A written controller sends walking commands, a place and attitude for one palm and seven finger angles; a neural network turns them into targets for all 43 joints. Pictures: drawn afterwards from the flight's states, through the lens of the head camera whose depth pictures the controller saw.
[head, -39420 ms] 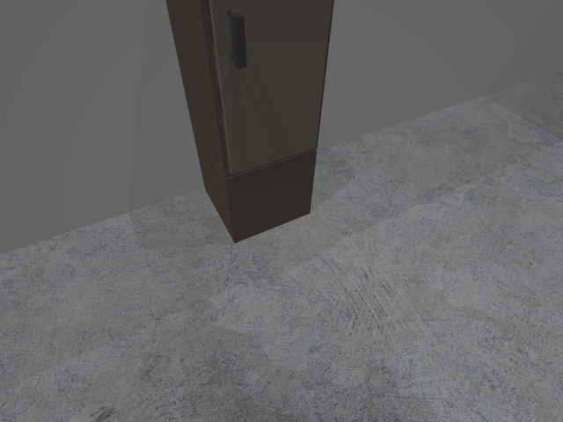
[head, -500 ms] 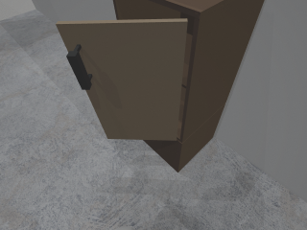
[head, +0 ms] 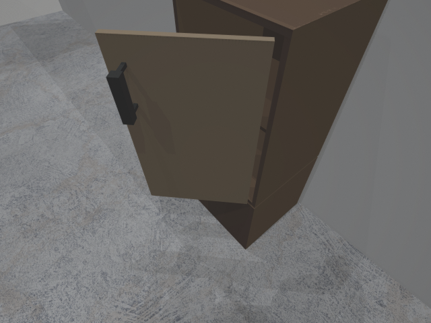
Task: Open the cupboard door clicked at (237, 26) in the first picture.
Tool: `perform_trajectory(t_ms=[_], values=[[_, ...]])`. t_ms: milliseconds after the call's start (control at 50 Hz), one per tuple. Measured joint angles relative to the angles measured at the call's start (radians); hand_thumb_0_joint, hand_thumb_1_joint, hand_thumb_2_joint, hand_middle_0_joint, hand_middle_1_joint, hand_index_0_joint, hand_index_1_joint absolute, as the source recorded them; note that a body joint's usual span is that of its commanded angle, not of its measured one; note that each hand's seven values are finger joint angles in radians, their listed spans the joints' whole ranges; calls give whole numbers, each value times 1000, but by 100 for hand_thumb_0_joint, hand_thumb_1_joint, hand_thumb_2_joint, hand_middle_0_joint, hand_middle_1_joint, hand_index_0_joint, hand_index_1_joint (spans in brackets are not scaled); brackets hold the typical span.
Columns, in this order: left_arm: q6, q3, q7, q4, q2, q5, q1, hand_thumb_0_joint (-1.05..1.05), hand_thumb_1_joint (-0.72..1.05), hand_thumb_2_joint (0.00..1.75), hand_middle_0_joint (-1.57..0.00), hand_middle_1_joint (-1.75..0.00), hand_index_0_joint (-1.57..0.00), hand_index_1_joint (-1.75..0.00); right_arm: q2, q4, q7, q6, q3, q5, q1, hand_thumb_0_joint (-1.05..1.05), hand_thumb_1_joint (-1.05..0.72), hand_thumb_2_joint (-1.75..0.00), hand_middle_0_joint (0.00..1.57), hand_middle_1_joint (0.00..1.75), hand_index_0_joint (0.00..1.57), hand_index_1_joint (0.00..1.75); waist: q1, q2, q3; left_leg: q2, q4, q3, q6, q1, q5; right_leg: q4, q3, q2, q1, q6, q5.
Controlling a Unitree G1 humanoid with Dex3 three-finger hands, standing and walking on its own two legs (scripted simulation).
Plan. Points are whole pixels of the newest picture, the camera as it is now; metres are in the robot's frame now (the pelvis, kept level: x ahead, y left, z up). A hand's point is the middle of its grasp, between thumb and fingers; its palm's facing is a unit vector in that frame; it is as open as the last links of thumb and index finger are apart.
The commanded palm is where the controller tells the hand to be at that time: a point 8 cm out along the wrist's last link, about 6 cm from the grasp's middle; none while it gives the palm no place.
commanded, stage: look again from close up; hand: left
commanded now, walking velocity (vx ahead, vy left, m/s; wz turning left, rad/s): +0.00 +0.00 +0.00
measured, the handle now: (126, 93) +0.55 +0.23 +0.13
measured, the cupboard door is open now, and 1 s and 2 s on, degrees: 43 43 43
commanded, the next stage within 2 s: shuffle to correct the standing spot in 0.42 s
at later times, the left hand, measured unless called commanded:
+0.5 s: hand out of the picture +0.01 +0.24 -0.16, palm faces +0.00 -0.96 -0.27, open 7.4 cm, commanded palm none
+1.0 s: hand out of the picture -0.05 +0.23 -0.19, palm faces -0.01 -0.99 -0.14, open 7.4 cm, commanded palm none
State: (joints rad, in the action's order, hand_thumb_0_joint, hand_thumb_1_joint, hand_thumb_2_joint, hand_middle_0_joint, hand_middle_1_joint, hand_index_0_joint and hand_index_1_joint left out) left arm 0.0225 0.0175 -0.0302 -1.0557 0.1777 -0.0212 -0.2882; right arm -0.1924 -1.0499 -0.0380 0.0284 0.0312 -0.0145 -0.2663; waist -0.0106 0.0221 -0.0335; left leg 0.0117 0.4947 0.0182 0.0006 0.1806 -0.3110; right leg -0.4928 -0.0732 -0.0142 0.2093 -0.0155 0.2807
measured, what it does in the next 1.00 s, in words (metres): shifts its weight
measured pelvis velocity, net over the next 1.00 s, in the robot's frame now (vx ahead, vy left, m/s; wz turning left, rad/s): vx -0.01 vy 0.07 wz -0.05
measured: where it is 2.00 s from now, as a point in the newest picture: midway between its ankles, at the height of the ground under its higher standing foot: outside the picture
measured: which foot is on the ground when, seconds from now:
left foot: down 0.00-1.00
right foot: down 0.00-1.00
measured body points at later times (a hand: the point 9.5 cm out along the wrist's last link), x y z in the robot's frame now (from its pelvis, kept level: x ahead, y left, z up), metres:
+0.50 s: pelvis -0.05 +0.03 +0.00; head -0.07 +0.03 +0.45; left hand +0.01 +0.29 -0.14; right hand +0.02 -0.24 -0.13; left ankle -0.03 +0.12 -0.74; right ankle -0.01 -0.11 -0.74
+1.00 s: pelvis -0.01 +0.07 +0.00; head -0.01 +0.09 +0.45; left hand -0.05 +0.28 -0.17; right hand -0.08 -0.14 -0.15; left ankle -0.03 +0.12 -0.74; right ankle -0.01 -0.09 -0.74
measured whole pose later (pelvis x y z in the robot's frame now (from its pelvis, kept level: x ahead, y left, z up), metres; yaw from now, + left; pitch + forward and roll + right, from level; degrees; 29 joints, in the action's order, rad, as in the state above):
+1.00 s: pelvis -0.01 +0.07 +0.00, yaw -3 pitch -2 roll +0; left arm -0.01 0.01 -0.04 -1.09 0.13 -0.02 -0.39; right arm -0.12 -1.11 -0.04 0.02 0.00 0.00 -0.40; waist 0.00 -0.04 -0.03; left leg -0.07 0.48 0.11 0.11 0.16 -0.30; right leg -0.49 -0.02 -0.08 0.22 0.02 0.23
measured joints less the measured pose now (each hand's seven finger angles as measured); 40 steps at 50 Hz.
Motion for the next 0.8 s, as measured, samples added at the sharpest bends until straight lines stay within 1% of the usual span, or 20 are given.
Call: perform_trajectory(t_ms=[100, 200, 300, 400, 560, 620, 720, 800], values=[[-3, 8, -5, 33, 38, -1, -2, 0, 91, 89, -20, -30, -20, -30, -47, 33, 0, -10, 12, 2, 28, 1, -91, -90, 20, 30, 20, 30, 5, -8, 20, -6, 33, 2, 6, -4, -14, -34, 3, -7, -3, 5, 13], [-8, 4, -1, 51, 72, 1, 33, 0, 91, 90, -20, -30, -20, -30, -78, 52, 8, -12, 4, 0, 73, 1, -91, -90, 20, 30, 20, 30, 13, -19, 29, -10, 27, 9, 14, -12, 5, -20, 9, -11, -13, 13, -12], [-12, -5, 8, 58, 91, 1, 66, 0, 91, 90, -20, -30, -20, -30, -87, 60, 20, -12, -11, -2, 99, 1, -91, -90, 20, 30, 20, 30, 16, -25, 36, -16, -2, 13, 22, -14, 39, 19, 13, -16, -20, 21, -52], [-17, -13, 14, 55, 97, -1, 77, 0, 91, 90, -20, -30, -20, -30, -79, 54, 30, -15, -24, -3, 93, 0, -90, -90, 20, 30, 20, 30, 16, -30, 38, -26, -32, 16, 30, -10, 73, 52, 16, -24, -17, 30, -88], [-24, -19, 11, 28, 79, -2, 41, 0, 91, 90, -20, -30, -20, -30, -45, 11, 37, -27, -32, -1, 40, 1, -90, -90, 20, 30, 20, 30, 13, -36, 27, -41, -58, 19, 42, 5, 103, 77, 19, -38, -3, 43, -119], [-31, -20, 8, 14, 60, -4, 14, 0, 91, 90, -20, -30, -20, -30, -29, -8, 37, -37, -33, -2, 10, 1, -90, -90, 20, 30, 20, 30, 12, -36, 25, -44, -49, 19, 44, 15, 99, 73, 19, -41, 4, 45, -113], [-40, -14, 7, 1, 17, -9, -51, 0, 91, 90, -20, -30, -20, -30, -4, -32, 37, -52, -30, -5, -52, 1, -90, -90, 20, 30, 20, 30, 19, -30, 31, -41, -7, 29, 48, 36, 53, 45, 29, -39, 20, 44, -55], [-42, -5, 6, -13, -9, -7, -96, 0, 91, 90, -20, -30, -20, -30, 15, -41, 33, -47, -28, -3, -95, 1, -90, -90, 20, 30, 20, 30, 20, -41, 22, -48, 32, 49, 65, 37, 35, 13, 50, -46, 25, 49, -64]])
